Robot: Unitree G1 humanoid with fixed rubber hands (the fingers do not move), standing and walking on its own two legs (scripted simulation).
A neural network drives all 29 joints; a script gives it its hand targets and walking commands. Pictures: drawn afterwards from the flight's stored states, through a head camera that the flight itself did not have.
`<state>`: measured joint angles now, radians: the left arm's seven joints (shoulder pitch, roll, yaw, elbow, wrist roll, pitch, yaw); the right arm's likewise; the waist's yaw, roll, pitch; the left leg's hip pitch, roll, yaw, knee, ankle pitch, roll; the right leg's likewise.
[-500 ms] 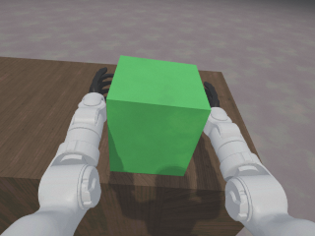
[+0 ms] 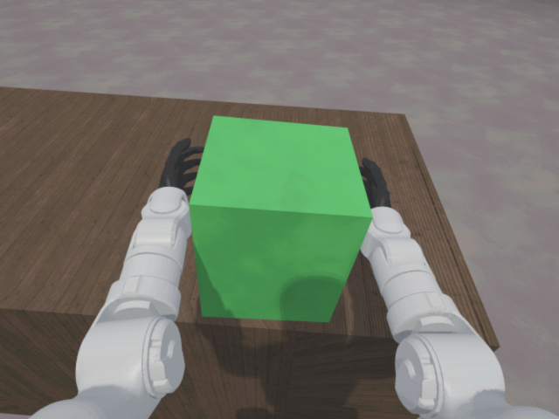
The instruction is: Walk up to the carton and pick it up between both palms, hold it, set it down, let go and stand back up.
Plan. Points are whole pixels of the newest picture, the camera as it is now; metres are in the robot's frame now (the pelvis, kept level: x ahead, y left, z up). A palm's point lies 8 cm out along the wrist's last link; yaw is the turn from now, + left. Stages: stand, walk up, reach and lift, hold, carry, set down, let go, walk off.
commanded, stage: set down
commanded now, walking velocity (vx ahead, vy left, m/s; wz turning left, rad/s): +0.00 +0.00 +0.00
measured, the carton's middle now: (273, 223) +0.41 -0.01 +0.08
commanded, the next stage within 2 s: none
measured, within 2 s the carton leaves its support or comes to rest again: rests again in 0.44 s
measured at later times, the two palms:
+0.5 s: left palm (175, 206) +0.41 +0.14 +0.13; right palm (376, 227) +0.37 -0.16 +0.11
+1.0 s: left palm (173, 214) +0.41 +0.14 +0.11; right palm (373, 227) +0.37 -0.16 +0.10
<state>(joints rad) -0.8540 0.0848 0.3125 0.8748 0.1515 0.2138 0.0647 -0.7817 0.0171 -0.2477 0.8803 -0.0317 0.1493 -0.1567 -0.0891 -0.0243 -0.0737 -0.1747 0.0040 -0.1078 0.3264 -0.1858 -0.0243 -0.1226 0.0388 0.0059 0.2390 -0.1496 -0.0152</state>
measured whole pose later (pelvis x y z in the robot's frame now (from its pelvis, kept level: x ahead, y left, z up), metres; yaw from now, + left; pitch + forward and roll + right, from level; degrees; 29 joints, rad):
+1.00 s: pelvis +0.00 +0.01 +0.00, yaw -1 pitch +0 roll +0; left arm -0.79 -0.02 0.47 0.80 0.33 0.14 -0.02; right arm -0.70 0.14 -0.53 0.79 -0.32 -0.02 -0.03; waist -0.05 -0.04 0.00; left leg -0.12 0.00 -0.05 0.29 -0.17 -0.01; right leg -0.10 0.02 0.00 0.26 -0.16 0.00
